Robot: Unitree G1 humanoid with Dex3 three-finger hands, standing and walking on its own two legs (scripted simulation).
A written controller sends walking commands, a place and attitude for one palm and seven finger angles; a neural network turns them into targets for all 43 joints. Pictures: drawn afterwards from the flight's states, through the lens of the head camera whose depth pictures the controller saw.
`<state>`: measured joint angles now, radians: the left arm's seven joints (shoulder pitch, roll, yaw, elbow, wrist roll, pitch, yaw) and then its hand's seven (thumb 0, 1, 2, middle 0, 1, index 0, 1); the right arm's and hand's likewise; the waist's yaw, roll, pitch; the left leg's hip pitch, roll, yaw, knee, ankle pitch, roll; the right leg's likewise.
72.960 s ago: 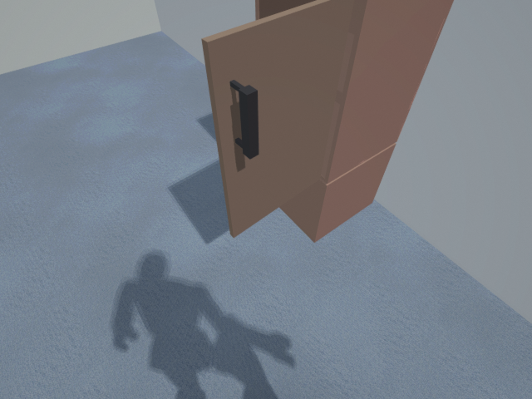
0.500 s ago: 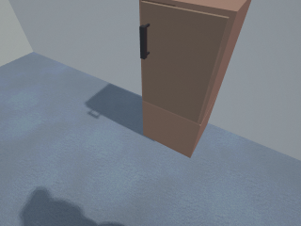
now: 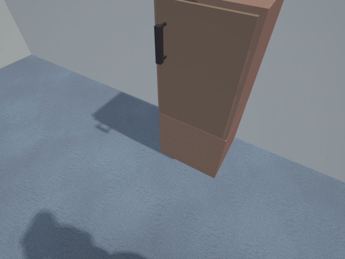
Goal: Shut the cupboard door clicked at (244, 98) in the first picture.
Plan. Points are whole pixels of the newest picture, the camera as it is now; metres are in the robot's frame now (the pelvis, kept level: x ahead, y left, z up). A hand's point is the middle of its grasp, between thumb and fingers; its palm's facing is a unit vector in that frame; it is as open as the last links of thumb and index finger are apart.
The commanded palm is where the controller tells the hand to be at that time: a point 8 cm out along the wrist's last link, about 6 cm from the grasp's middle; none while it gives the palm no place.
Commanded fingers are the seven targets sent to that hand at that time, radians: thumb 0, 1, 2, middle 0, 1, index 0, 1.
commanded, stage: look to check the result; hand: left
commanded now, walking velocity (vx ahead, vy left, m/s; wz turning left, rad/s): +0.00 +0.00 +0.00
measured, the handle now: (161, 43) +0.90 +0.10 +0.08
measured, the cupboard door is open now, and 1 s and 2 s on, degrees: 0 0 0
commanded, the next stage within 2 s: stand and wait in 0.36 s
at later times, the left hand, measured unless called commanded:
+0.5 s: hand out of the picture -0.03 +0.15 -0.18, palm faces +0.05 -0.99 -0.15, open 7.4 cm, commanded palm none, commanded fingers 0.00 0.90 0.90 -0.20 -0.30 -0.20 -0.30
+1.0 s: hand out of the picture -0.02 +0.16 -0.18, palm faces +0.05 -0.98 -0.17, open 7.4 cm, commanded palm none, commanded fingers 0.00 0.90 0.90 -0.20 -0.30 -0.20 -0.30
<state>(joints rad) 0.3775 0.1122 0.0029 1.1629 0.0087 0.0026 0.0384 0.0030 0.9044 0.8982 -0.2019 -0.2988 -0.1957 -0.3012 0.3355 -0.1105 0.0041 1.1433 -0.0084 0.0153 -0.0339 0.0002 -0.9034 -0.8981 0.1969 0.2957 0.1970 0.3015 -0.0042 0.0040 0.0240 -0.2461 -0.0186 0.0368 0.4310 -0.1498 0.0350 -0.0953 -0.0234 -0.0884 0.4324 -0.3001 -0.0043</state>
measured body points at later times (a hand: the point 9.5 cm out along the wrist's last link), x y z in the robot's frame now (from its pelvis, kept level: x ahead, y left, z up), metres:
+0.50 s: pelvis +0.02 +0.00 +0.00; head +0.02 +0.00 +0.45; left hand -0.03 +0.20 -0.16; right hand +0.00 -0.22 -0.16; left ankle +0.05 +0.10 -0.74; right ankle -0.04 -0.11 -0.74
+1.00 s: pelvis +0.02 +0.00 +0.00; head +0.03 +0.00 +0.45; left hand -0.03 +0.21 -0.16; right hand +0.01 -0.21 -0.16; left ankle +0.05 +0.10 -0.74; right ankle -0.04 -0.11 -0.74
